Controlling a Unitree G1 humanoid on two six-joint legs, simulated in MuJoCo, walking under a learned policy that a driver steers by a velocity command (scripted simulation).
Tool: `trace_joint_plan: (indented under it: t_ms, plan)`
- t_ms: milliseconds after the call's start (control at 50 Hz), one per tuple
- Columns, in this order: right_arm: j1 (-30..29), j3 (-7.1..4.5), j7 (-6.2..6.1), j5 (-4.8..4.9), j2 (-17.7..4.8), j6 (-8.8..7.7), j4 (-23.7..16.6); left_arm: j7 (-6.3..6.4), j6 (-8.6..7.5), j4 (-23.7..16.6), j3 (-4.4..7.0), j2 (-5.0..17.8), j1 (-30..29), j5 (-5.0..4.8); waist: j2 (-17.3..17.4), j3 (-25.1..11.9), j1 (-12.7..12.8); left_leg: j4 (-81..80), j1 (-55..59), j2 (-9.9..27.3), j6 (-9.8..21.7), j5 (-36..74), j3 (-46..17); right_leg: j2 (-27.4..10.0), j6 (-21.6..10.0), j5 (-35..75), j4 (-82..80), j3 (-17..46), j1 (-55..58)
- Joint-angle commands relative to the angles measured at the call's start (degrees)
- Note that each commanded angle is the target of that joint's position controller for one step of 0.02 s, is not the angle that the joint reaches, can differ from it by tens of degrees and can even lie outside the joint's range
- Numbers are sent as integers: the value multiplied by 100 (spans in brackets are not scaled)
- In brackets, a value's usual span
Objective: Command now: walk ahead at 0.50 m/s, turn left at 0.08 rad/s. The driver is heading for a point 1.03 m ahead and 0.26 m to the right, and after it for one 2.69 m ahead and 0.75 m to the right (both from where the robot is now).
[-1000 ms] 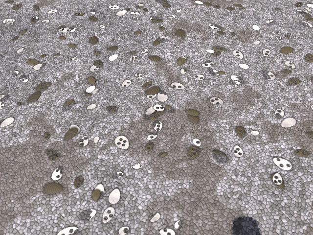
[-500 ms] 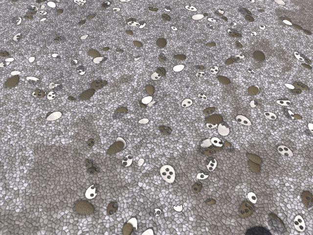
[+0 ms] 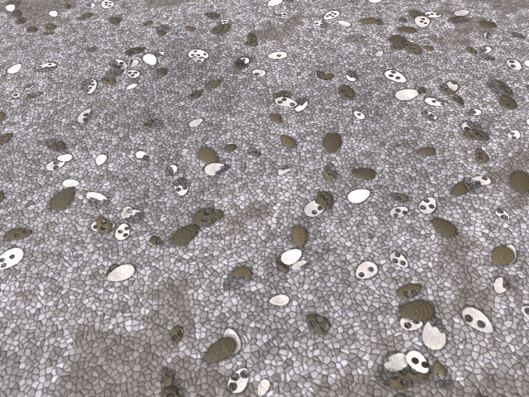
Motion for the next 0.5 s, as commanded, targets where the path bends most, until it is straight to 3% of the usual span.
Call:
trace_joint_plan:
  t_ms: [20,120,180,220,280,300,320,340,360,380,400,420,440,460,500]
  plan:
    - [-93,-87,-17,-43,-308,-46,-438,50,-103,-275,175,808,-87,-45,-690,-126,-103,-533,-889,386,-149,441,-107,-1563,-1033,984,-1315,1556,669]
    - [-973,3,41,-35,-116,-117,-616,122,-4,-57,206,977,230,-103,-610,33,191,-2293,-720,286,-231,1931,95,-1308,-808,1392,-1414,817,746]
    - [-1549,10,115,0,-109,-184,-790,137,76,139,209,1010,639,-157,-573,186,390,-2953,-472,88,-245,2212,153,-1372,-793,1320,-1259,918,847]
    - [-1773,-9,182,24,-171,-243,-884,164,150,207,226,1049,752,-174,-612,244,394,-3255,-436,-3,-196,2050,97,-1513,-769,1325,-1044,1116,1103]
    - [-1486,-101,216,20,-404,-323,-841,227,237,236,291,1190,665,-180,-766,98,82,-3613,225,-126,-26,1533,74,-1660,-608,1690,-547,1383,1319]
    - [-974,-185,186,4,-549,-340,-702,238,251,216,285,1186,549,-180,-753,-184,-236,-3828,1036,-225,106,1521,189,-1490,-486,2312,-21,1262,1194]
    - [-156,-311,126,-56,-831,-349,-506,234,240,167,218,1006,514,-128,-663,-812,-614,-3681,2408,6,317,1663,57,-1161,-299,2327,1002,1054,690]
    - [890,-420,47,-145,-1277,-317,-396,237,220,-43,68,578,479,46,146,-1818,-974,-3432,4146,1229,662,1785,-1174,-648,-48,538,2870,716,-482]
    - [950,-434,91,-160,-1440,-253,-290,213,120,-112,-42,172,1315,-138,1789,-2461,-520,-4116,5410,2242,1436,505,-3551,-59,183,-2483,4446,689,-2327]
    - [789,-300,88,-98,-842,-230,-351,215,103,-1,109,820,986,-265,1012,-1860,-709,-4444,4932,2028,1259,-321,-3461,-394,210,-2296,5035,1040,-2867]
    - [491,-219,66,-53,-601,-227,-337,209,110,-130,188,1014,469,-292,646,-1087,-703,-4559,4204,1847,1049,-232,-2554,-599,205,-1742,5072,912,-3069]
    - [149,-173,74,-78,-498,-234,-323,224,135,-160,188,922,251,-244,263,-710,-522,-4739,3474,1616,958,276,-1990,-810,247,-1296,4933,812,-2850]
    - [-108,-141,89,-100,-354,-247,-289,221,178,-189,212,855,157,-183,273,-406,-369,-4943,2930,1421,932,658,-1517,-948,278,-1010,4692,808,-2687]
    - [-263,-135,87,-141,-319,-280,-254,201,246,-184,216,743,265,-196,427,-299,-201,-5141,2532,1315,905,895,-1140,-1074,304,-810,4581,826,-2382]
    - [-401,-168,78,-127,-325,-351,-161,191,369,-224,198,542,266,-214,382,-139,-74,-5427,2161,1279,968,1331,-627,-1141,373,-637,4444,769,-2262]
